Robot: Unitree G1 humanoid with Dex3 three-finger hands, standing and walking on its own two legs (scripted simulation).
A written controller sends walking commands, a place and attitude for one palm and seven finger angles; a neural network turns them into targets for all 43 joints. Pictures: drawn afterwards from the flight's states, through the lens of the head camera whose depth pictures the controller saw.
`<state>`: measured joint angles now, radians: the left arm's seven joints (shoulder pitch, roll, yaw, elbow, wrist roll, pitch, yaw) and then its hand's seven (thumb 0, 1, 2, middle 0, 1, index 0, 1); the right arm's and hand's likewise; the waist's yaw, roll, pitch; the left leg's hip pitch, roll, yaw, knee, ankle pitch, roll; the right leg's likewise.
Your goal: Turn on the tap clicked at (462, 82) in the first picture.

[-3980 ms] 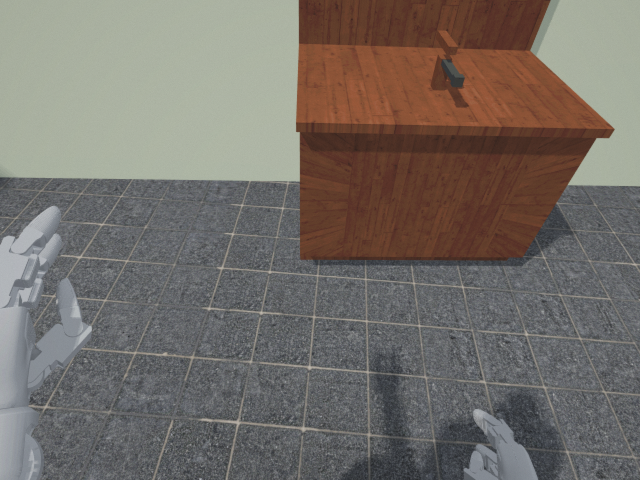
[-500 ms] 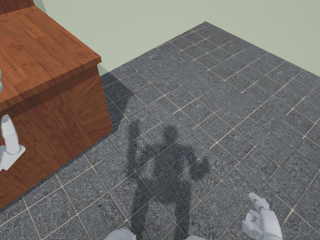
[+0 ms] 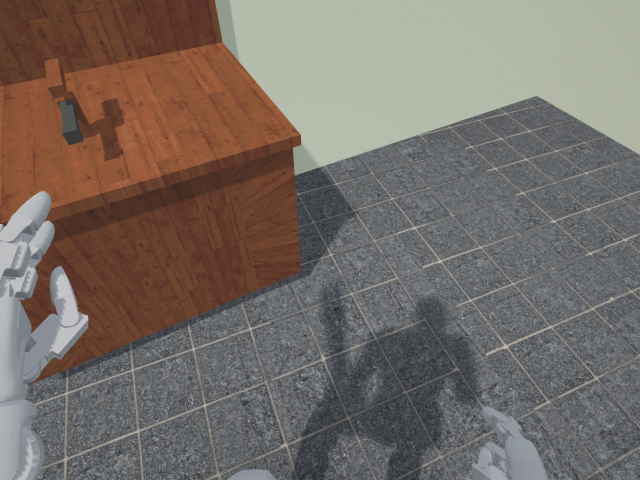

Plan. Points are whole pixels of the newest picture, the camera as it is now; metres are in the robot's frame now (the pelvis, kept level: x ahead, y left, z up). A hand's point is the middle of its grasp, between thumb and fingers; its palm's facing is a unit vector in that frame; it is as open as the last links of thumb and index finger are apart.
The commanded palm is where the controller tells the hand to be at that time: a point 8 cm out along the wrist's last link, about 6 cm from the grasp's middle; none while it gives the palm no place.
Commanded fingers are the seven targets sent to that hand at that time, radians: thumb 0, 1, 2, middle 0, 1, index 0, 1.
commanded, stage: turn to face it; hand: left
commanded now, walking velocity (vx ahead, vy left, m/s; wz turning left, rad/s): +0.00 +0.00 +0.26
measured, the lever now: (72, 134) +0.71 +0.56 +0.02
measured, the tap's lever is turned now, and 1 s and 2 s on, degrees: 0 0 0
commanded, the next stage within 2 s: take the last steps up to it in 0.06 s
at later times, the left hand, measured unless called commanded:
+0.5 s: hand out of the picture +0.11 +0.25 +0.18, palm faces +0.57 -0.73 -0.38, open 7.4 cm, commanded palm +0.06 +0.29 +0.18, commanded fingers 0.00 0.90 0.90 -0.20 -0.30 -0.20 -0.30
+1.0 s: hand out of the picture +0.13 +0.31 +0.18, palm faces +0.56 -0.73 -0.39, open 7.4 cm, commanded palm +0.08 +0.34 +0.18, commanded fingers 0.00 0.90 0.90 -0.20 -0.30 -0.20 -0.30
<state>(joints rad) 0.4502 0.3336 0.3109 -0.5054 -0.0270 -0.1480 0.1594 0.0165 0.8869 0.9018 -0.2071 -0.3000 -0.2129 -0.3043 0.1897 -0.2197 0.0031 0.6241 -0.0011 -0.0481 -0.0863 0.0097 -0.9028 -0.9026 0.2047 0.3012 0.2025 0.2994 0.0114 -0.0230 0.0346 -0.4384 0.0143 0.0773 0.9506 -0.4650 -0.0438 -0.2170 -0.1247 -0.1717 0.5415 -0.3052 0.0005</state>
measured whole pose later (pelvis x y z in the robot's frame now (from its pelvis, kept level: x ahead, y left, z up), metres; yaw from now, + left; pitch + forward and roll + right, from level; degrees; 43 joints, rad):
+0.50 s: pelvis -0.06 -0.01 -0.01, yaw +9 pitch -2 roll +1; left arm 0.41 0.32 0.32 -0.42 -0.02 -0.20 0.15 0.02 0.89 0.90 -0.21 -0.30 -0.21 -0.30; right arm 0.22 -0.20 0.02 0.71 0.00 -0.06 -0.04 0.01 -0.90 -0.90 0.21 0.30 0.20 0.30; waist 0.05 0.03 0.00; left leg -0.52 0.01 0.00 1.14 -0.37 -0.02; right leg -0.25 -0.07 -0.13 0.59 -0.30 -0.03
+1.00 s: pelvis -0.03 +0.04 +0.00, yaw +10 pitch -2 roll -1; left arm 0.46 0.36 0.34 -0.49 -0.01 -0.24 0.16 0.02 0.89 0.90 -0.20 -0.30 -0.21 -0.30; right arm 0.24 -0.13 0.03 0.63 0.00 -0.12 -0.05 0.01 -0.90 -0.90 0.20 0.30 0.20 0.30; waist 0.00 0.01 0.00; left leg -0.24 0.08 0.12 0.54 -0.28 0.00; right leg -0.38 -0.06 -0.13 0.76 -0.41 0.03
